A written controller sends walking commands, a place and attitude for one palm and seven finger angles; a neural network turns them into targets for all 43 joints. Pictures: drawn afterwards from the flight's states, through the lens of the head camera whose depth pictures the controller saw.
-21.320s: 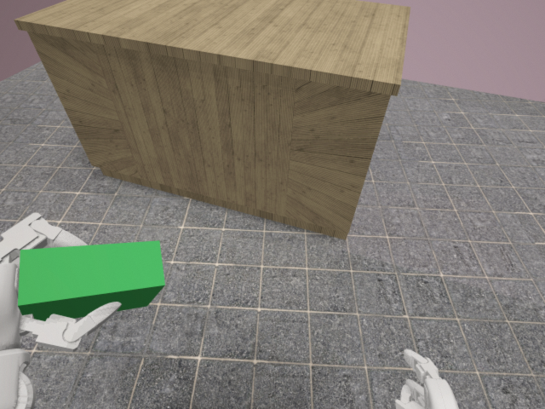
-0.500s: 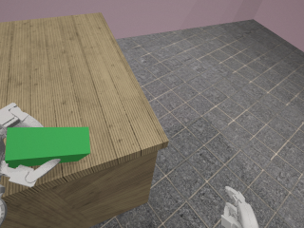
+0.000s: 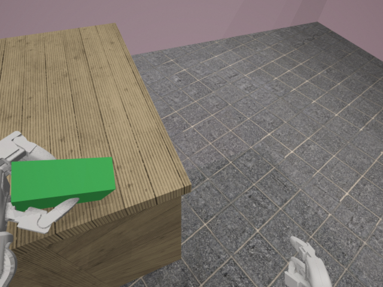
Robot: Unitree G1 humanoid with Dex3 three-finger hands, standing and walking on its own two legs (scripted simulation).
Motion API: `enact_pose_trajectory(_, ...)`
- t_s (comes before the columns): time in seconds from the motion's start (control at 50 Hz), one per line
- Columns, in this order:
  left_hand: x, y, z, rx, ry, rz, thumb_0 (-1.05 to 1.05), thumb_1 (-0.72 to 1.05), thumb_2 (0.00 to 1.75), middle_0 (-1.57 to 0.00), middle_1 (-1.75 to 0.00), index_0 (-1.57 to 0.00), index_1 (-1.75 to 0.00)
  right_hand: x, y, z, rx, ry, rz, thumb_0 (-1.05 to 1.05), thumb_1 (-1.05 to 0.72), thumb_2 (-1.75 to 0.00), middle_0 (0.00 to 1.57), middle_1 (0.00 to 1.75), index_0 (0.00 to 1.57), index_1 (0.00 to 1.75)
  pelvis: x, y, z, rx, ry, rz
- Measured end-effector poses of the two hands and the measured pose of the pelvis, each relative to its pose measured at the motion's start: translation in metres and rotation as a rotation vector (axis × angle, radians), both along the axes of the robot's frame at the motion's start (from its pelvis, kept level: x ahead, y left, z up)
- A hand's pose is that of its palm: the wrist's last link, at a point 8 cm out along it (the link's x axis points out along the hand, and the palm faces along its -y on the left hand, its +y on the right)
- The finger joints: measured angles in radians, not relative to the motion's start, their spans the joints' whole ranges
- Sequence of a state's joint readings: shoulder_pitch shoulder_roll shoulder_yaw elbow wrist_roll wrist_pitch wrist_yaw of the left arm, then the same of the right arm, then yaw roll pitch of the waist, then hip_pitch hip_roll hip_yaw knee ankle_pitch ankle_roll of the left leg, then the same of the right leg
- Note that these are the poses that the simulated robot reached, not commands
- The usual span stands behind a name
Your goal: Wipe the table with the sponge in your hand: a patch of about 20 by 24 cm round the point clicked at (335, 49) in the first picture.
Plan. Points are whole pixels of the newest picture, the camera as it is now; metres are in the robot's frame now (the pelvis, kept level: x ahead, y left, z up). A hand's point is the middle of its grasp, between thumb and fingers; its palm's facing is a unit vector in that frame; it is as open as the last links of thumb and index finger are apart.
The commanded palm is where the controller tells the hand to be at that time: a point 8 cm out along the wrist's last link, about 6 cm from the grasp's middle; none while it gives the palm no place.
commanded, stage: come to a stop and stand still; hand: left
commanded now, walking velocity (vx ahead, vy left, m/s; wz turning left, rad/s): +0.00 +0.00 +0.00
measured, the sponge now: (79, 182) +0.24 +0.21 +0.14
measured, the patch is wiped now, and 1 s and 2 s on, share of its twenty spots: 0.00 0.00 0.00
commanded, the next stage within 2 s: look again from close up in 0.84 s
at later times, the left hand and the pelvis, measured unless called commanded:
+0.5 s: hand out of the picture +0.21 +0.31 +0.17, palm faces +0.45 -0.84 -0.32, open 9.3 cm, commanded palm +0.15 +0.33 +0.17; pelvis -0.01 +0.05 +0.00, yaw +0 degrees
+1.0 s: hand out of the picture +0.20 +0.32 +0.17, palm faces +0.41 -0.84 -0.35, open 9.3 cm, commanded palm +0.15 +0.35 +0.17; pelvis -0.01 +0.07 +0.00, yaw +0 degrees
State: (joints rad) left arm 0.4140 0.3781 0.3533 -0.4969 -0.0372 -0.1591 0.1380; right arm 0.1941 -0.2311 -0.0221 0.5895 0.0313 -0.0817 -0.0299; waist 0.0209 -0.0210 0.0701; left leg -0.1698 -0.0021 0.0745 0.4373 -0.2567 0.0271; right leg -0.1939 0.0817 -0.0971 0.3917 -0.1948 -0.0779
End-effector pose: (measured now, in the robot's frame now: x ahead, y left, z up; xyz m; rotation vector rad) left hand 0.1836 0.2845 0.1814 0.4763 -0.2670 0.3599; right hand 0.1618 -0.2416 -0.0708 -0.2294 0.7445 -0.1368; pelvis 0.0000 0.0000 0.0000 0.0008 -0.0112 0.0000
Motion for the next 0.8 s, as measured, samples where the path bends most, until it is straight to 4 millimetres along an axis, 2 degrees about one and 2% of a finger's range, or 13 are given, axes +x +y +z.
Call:
enact_pose_trajectory(0.04,0.005,0.004,0.010,0.074,-0.005,-0.011,-0.01,-0.43,1.05,-0.80,-1.38,-0.81,-1.39,0.005,0.005,0.000,0.004,-0.024,0.014,0.01,-0.90,-0.90,0.20,0.30,0.20,0.30,0.000,0.003,-0.001,-0.006,0.001,0.002)
enact_pose_trajectory(0.08,0.015,0.021,0.029,0.164,-0.080,-0.006,-0.01,-0.43,1.05,-0.80,-1.38,-0.81,-1.39,0.008,0.014,-0.001,0.008,-0.034,0.050,0.01,-0.90,-0.90,0.20,0.30,0.19,0.30,-0.003,0.003,-0.001,-0.007,0.012,0.004)
enact_pose_trajectory(0.12,0.019,0.037,0.036,0.151,-0.116,0.035,-0.01,-0.43,1.05,-0.80,-1.38,-0.81,-1.39,0.009,0.022,-0.002,0.037,-0.048,0.060,0.01,-0.90,-0.90,0.20,0.30,0.19,0.30,-0.005,0.007,-0.001,-0.007,0.017,-0.006)
enact_pose_trajectory(0.18,0.017,0.040,0.024,0.086,-0.073,0.044,-0.01,-0.43,1.05,-0.79,-1.39,-0.80,-1.39,0.007,0.033,-0.004,0.079,-0.072,0.049,0.01,-0.90,-0.90,0.20,0.30,0.20,0.30,-0.005,0.018,-0.001,-0.009,0.021,-0.016)
enact_pose_trajectory(0.28,-0.003,0.023,-0.023,-0.041,0.098,-0.042,-0.01,-0.43,1.05,-0.79,-1.39,-0.80,-1.39,-0.004,0.048,-0.006,0.079,-0.048,0.029,0.01,-0.90,-0.90,0.20,0.30,0.20,0.30,-0.003,0.033,-0.001,-0.013,0.016,-0.015)
enact_pose_trajectory(0.34,-0.014,0.029,-0.038,-0.095,0.118,-0.043,-0.01,-0.43,1.05,-0.79,-1.39,-0.80,-1.39,-0.010,0.056,-0.004,0.038,-0.015,0.045,0.01,-0.90,-0.90,0.20,0.30,0.20,0.30,-0.003,0.037,-0.001,-0.014,0.010,-0.003)
enact_pose_trajectory(0.4,-0.016,0.044,-0.031,-0.094,0.050,-0.016,-0.01,-0.43,1.05,-0.80,-1.38,-0.81,-1.39,-0.010,0.064,0.001,0.001,-0.005,0.077,0.01,-0.90,-0.90,0.20,0.30,0.20,0.30,-0.005,0.041,-0.002,-0.017,0.001,0.003)
enact_pose_trajectory(0.48,-0.012,0.063,-0.006,-0.049,-0.082,0.017,-0.01,-0.43,1.05,-0.80,-1.38,-0.81,-1.39,-0.002,0.075,0.007,-0.016,-0.039,0.111,0.01,-0.90,-0.90,0.20,0.30,0.20,0.30,-0.007,0.050,-0.002,-0.020,-0.009,0.004)
enact_pose_trajectory(0.56,-0.007,0.069,0.007,-0.039,-0.144,0.001,-0.01,-0.43,1.05,-0.80,-1.39,-0.81,-1.39,0.008,0.087,0.014,-0.001,-0.091,0.112,0.01,-0.90,-0.90,0.20,0.30,0.20,0.30,-0.006,0.060,-0.002,-0.023,-0.010,-0.005)
enact_pose_trajectory(0.6,-0.004,0.068,0.004,-0.045,-0.126,-0.020,-0.01,-0.43,1.05,-0.79,-1.39,-0.81,-1.39,0.011,0.091,0.016,0.010,-0.108,0.104,0.01,-0.90,-0.90,0.20,0.30,0.20,0.30,-0.005,0.065,-0.002,-0.022,-0.009,-0.010)
enact_pose_trajectory(0.72,-0.002,0.070,-0.022,-0.066,0.012,-0.047,-0.01,-0.43,1.05,-0.79,-1.39,-0.81,-1.39,0.008,0.099,0.014,0.020,-0.095,0.080,0.01,-0.90,-0.90,0.20,0.30,0.20,0.30,-0.005,0.072,-0.002,-0.025,-0.008,-0.013)
enact_pose_trajectory(0.8,-0.009,0.077,-0.022,-0.049,0.015,-0.035,-0.01,-0.43,1.05,-0.80,-1.39,-0.81,-1.39,0.001,0.100,0.011,0.003,-0.057,0.086,0.01,-0.90,-0.90,0.20,0.30,0.20,0.30,-0.008,0.073,-0.003,-0.025,-0.016,-0.007)
